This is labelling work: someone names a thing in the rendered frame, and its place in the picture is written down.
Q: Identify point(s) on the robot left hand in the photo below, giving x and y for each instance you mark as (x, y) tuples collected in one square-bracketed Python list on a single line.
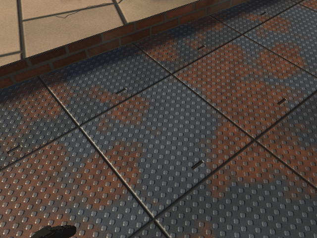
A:
[(60, 231)]

